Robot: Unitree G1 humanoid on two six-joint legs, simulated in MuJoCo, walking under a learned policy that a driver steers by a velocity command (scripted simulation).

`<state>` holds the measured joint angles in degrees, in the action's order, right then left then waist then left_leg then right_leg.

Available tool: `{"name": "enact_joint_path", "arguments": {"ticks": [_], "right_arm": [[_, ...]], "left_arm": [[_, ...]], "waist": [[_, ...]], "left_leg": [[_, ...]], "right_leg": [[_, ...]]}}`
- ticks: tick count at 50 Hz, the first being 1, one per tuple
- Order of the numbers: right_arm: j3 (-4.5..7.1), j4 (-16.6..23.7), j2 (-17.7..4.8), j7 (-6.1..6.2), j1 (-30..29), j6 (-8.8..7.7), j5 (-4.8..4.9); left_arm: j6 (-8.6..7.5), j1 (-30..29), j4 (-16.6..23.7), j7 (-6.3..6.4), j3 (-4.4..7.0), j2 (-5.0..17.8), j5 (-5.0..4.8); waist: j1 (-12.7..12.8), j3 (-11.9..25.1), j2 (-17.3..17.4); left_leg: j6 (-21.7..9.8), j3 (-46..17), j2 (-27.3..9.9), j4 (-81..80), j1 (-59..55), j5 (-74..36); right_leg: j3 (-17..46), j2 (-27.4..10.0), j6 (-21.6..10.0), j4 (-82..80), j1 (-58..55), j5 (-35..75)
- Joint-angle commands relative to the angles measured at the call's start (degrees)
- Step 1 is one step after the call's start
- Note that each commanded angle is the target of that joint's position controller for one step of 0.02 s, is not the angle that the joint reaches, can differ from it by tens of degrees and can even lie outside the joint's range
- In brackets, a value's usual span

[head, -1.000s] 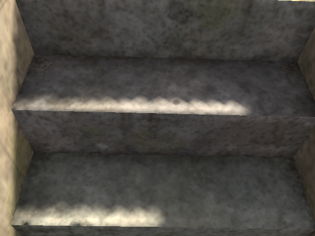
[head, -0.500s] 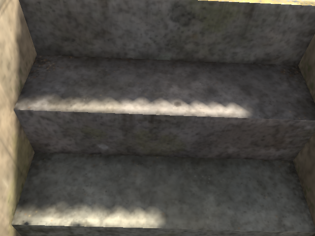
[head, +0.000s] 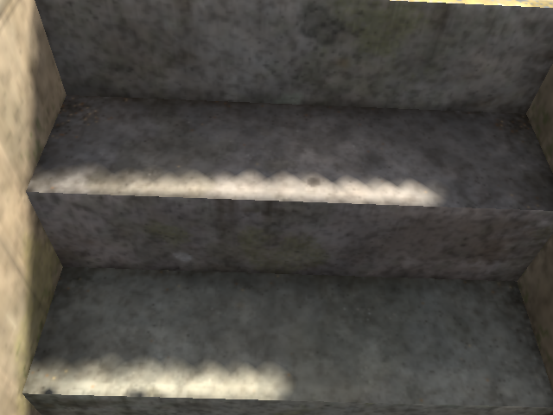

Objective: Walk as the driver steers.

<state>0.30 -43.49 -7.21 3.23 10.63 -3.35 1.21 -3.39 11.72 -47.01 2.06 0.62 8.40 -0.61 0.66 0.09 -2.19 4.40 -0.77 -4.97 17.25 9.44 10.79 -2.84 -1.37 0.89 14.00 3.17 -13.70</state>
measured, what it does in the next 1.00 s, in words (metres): stands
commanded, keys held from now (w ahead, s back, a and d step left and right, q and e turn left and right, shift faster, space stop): w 0.24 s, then no key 0.76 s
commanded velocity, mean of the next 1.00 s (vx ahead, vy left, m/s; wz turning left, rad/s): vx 0.23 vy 0.00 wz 0.00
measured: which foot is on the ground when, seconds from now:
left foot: down 0.00-1.00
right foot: down 0.00-1.00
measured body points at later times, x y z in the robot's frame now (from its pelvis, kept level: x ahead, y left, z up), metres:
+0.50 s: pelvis +0.00 +0.00 +0.00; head +0.02 +0.02 +0.45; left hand +0.07 +0.23 -0.15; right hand +0.11 -0.23 -0.12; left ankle -0.02 +0.17 -0.75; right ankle -0.08 -0.13 -0.75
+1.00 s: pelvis -0.04 +0.00 +0.00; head -0.01 +0.03 +0.44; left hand -0.03 +0.23 -0.16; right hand +0.03 -0.23 -0.13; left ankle -0.02 +0.17 -0.75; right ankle -0.08 -0.13 -0.75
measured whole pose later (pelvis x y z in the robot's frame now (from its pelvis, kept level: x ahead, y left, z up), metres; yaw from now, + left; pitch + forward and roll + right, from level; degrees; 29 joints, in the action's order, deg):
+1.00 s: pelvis -0.04 +0.00 +0.00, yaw +0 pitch +1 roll -1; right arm 1.0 -49.2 -8.6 3.8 15.8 -0.7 1.1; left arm -1.7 20.6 -52.9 2.2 1.4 9.3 0.4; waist 1.0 -2.2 -2.2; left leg 4.1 -1.7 -4.9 22.5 13.3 10.2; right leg -3.3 -1.7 1.2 20.9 7.6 -14.1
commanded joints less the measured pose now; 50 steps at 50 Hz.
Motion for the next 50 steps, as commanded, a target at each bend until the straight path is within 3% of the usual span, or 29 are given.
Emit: {"name": "enact_joint_path", "arguments": {"ticks": [1, 12, 15, 20, 22, 23, 24, 30, 33, 44, 47, 48, 50], "right_arm": [[0.99, 3.37, -4.87, 0.12, -0.33, -0.84, 0.01], [0.64, 2.12, -5.62, 0.11, 0.24, -0.86, 0.03], [0.50, 1.30, -5.41, -0.08, 0.78, -0.70, -0.39], [0.63, -0.28, -6.34, 0.00, 2.92, -0.84, 0.25], [0.82, -0.21, -6.84, 0.15, 3.41, -0.41, -0.36], [1.29, -0.83, -7.93, 0.37, 4.10, -0.18, 0.29], [1.44, -1.18, -8.15, 0.44, 5.08, -0.01, 0.34], [1.56, -1.33, -7.00, 0.47, 5.56, 0.41, 0.06], [1.65, -2.03, -6.94, 0.37, 6.07, 0.57, 0.08], [2.01, -2.59, -7.72, 0.80, 7.53, 1.67, 0.16], [2.27, -3.16, -7.84, 0.69, 7.32, 2.12, 0.10], [2.05, -3.27, -7.49, 0.76, 6.77, 2.22, -0.30], [2.02, -3.36, -7.33, 0.88, 6.86, 2.25, -0.12]], "left_arm": [[-0.74, 0.43, 2.72, 0.07, 0.59, 3.52, 0.00], [-0.80, 0.39, 1.19, 0.01, 0.23, 4.17, 0.00], [-0.67, 2.15, 0.18, -0.02, 0.29, 4.45, 0.24], [-0.08, 4.13, -1.17, 0.07, 0.44, 4.95, 0.29], [-0.29, 6.25, -2.55, -0.12, 0.71, 5.62, -0.10], [-0.11, 6.17, -2.46, 0.04, 0.77, 6.02, -0.12], [0.05, 6.47, -2.42, 0.20, 0.89, 5.86, 0.09], [0.67, 8.46, -3.60, 0.27, 1.22, 5.63, 0.61], [1.06, 9.66, -3.69, 0.32, 1.33, 5.04, 0.99], [1.03, 12.53, -3.85, 0.20, 1.58, 5.17, 0.79], [1.34, 13.74, -4.35, 0.17, 1.38, 4.03, 1.04], [1.34, 13.14, -4.30, 0.25, 1.49, 4.21, 1.12], [1.24, 13.40, -4.54, 0.23, 1.51, 4.27, 0.99]], "waist": [[0.07, 4.16, 1.98], [0.01, 3.89, 1.97], [0.31, 4.30, 2.15], [0.68, 4.07, 1.92], [0.41, 3.48, 2.28], [0.06, 3.53, 2.30], [0.25, 2.75, 2.09], [0.30, 1.22, 1.21], [0.58, 0.63, 2.40], [0.19, -1.92, 2.33], [0.34, -3.14, 2.79], [0.40, -3.78, 3.12], [0.24, -3.09, 3.11]], "left_leg": [[-4.57, -2.35, -1.35, 0.04, -5.86, -14.97], [-4.63, -2.47, -1.41, -0.15, -6.19, -15.42], [-4.66, -1.88, -1.38, 1.60, -6.34, -20.84], [-4.15, -1.86, -2.06, 3.08, -5.76, -24.26], [-4.23, -1.83, -2.13, 3.60, -6.14, -23.35], [-4.11, -1.54, -2.50, 3.50, -5.88, -21.99], [-4.06, -1.38, -2.50, 3.26, -5.05, -21.19], [-4.16, -1.36, -2.65, 3.37, -3.35, -17.76], [-4.22, -1.44, -2.42, 3.17, -2.29, -14.97], [-4.65, -2.85, -2.14, 1.81, 0.44, -4.88], [-4.47, -4.02, -2.21, 0.55, 2.06, 1.42], [-4.55, -3.82, -1.89, 0.81, 2.52, 0.70], [-4.65, -3.73, -1.78, 1.16, 2.05, -0.08]], "right_leg": [[1.85, -3.77, -3.23, -0.13, 1.84, 24.82], [2.01, -3.85, -3.25, -0.44, 1.71, 24.74], [1.67, -3.82, -2.60, 0.59, 1.09, 26.12], [2.02, -4.18, -2.47, 1.52, 1.01, 26.24], [1.61, -4.18, -2.42, 1.11, 2.24, 24.99], [1.45, -4.74, -2.23, 1.19, 2.19, 24.79], [1.57, -4.95, -2.14, 1.43, 2.00, 24.57], [1.24, -4.52, -2.13, 2.16, 3.48, 21.30], [1.46, -4.65, -2.41, 2.26, 3.87, 17.98], [1.49, -3.72, -2.54, 3.34, 6.91, 13.04], [1.58, -3.42, -2.61, 3.61, 7.69, 9.52], [1.45, -3.35, -2.79, 3.63, 8.66, 9.83], [1.45, -3.27, -2.84, 3.88, 8.87, 10.25]]}}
